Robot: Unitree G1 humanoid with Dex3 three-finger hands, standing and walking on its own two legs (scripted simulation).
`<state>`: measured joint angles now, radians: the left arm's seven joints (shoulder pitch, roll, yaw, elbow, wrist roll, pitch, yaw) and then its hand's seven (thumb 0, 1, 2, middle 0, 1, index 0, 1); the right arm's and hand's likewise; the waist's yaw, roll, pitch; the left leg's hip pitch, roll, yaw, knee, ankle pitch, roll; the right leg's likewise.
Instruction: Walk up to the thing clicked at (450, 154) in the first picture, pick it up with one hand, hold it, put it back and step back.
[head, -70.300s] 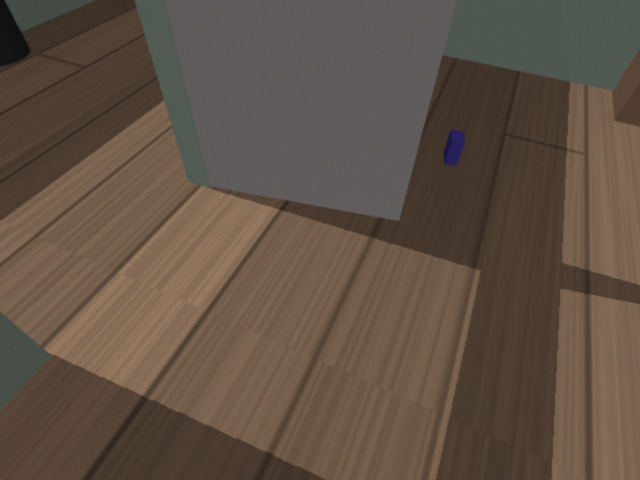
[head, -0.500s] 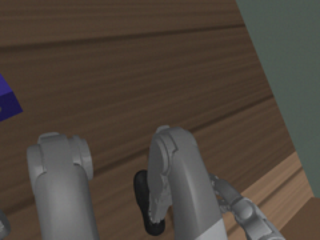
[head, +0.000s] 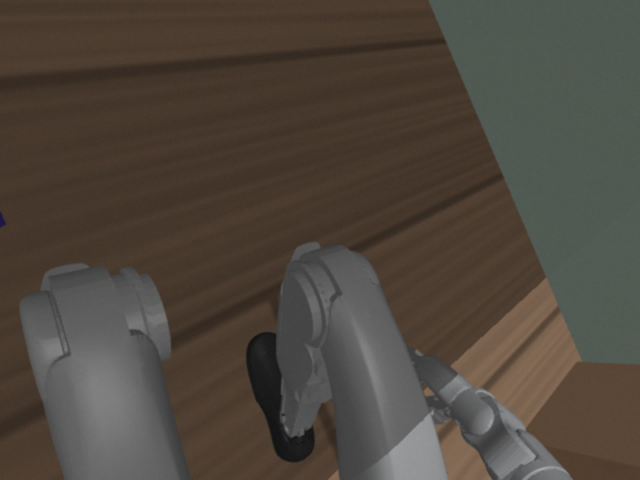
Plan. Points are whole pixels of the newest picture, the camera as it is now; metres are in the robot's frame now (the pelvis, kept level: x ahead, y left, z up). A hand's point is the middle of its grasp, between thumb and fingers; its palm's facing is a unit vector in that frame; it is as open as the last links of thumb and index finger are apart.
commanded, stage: lower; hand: left
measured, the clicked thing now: out of the picture +0.41 +0.32 -0.19
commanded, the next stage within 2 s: loosen in 0.64 s
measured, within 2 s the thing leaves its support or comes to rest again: rests again in 0.52 s
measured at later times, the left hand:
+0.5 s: hand out of the picture +0.39 +0.34 -0.17, palm faces +0.56 -0.83 -0.01, open 10.4 cm
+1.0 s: hand out of the picture +0.39 +0.34 -0.18, palm faces +0.56 -0.83 +0.00, open 10.5 cm
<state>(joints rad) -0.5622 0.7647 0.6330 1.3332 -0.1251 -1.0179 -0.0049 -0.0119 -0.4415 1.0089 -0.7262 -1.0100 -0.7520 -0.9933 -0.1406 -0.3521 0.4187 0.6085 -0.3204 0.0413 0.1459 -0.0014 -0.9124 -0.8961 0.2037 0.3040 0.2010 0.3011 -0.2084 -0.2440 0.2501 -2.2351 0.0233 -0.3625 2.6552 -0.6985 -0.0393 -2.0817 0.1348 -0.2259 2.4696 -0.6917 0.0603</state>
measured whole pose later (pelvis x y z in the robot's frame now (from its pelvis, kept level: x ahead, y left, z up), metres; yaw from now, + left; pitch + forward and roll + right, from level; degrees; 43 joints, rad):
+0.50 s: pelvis +0.00 +0.01 +0.00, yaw -1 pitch +12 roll -17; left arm -0.56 0.80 0.62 1.37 -0.12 -1.07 0.04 -0.01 -0.44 1.01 -0.73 -1.00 -0.76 -0.99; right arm -0.18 -0.35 0.46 0.58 -0.34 0.03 0.15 0.00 -0.91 -0.89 0.20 0.30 0.20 0.30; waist -0.21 -0.27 0.28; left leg -2.23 0.03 -0.39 2.67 -0.71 -0.03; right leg -2.06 0.14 -0.25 2.46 -0.69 0.07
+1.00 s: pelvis +0.00 +0.01 +0.00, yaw -2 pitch +11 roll -17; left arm -0.55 0.82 0.60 1.40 -0.14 -1.11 0.05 -0.01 -0.38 0.76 -0.78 -0.88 -0.81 -0.84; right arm -0.19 -0.35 0.50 0.56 -0.35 0.03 0.15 0.00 -0.91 -0.89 0.20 0.30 0.20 0.30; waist -0.20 -0.29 0.29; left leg -2.21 0.03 -0.41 2.68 -0.72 -0.02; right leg -2.04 0.15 -0.26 2.45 -0.68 0.07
